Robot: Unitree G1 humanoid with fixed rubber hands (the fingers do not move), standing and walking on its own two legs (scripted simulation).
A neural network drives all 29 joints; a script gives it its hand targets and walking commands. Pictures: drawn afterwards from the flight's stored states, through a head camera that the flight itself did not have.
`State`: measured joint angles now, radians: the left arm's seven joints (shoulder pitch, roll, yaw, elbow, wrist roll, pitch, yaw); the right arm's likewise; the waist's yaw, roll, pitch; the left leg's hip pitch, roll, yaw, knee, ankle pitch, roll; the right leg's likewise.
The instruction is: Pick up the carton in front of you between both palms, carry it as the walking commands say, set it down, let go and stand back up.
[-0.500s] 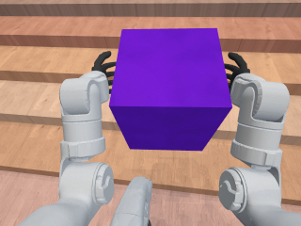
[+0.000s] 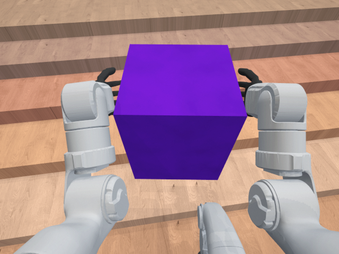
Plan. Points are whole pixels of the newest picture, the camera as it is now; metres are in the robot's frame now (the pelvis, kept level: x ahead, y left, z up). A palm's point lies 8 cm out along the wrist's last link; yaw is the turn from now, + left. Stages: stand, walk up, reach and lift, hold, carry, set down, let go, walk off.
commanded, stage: carry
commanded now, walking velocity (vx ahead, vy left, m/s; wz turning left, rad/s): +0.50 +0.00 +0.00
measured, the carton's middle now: (177, 117) +0.40 -0.03 +0.12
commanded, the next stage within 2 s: none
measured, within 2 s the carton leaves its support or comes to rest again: neither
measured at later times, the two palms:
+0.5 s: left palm out of the picture +0.67 +0.12 +0.30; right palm out of the picture +0.69 -0.18 +0.30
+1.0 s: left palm out of the picture +0.97 +0.15 +0.38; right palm out of the picture +0.94 -0.15 +0.38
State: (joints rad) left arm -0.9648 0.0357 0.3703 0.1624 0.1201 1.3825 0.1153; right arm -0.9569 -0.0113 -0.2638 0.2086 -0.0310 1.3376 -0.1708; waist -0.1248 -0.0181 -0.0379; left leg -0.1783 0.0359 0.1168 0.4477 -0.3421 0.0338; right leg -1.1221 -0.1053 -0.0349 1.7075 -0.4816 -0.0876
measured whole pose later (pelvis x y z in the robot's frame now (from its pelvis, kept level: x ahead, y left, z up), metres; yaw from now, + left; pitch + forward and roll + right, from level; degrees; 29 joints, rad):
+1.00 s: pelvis +0.57 +0.01 +0.20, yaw -1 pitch +4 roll +0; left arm -0.88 0.03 0.31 0.07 0.09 1.36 0.12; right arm -0.88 0.00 -0.26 0.10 -0.04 1.32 -0.16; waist -0.08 -0.04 -0.02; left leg -0.32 0.01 0.15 0.56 -0.31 0.07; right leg -1.04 -0.06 -0.05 1.76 -0.44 -0.09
